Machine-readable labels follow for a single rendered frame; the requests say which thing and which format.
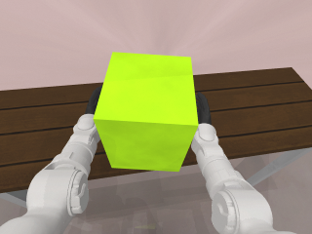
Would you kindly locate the right robot upper arm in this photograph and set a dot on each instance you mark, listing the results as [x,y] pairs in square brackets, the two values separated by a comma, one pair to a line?
[242,211]

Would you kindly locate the robot left hand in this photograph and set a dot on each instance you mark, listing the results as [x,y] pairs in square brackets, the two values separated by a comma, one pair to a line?
[93,101]

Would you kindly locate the left robot upper arm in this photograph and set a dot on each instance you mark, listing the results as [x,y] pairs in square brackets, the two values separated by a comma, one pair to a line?
[54,198]

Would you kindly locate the table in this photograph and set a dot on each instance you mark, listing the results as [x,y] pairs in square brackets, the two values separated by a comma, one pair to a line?
[254,112]

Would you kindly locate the robot left forearm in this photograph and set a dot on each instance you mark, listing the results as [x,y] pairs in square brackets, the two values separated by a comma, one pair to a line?
[80,150]

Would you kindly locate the robot right forearm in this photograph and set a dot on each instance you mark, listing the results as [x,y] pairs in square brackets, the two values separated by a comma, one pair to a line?
[213,163]

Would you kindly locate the carton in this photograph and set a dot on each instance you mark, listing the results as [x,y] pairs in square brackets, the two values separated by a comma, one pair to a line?
[146,114]

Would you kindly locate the robot right hand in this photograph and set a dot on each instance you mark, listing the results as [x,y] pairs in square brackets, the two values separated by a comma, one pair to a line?
[203,110]

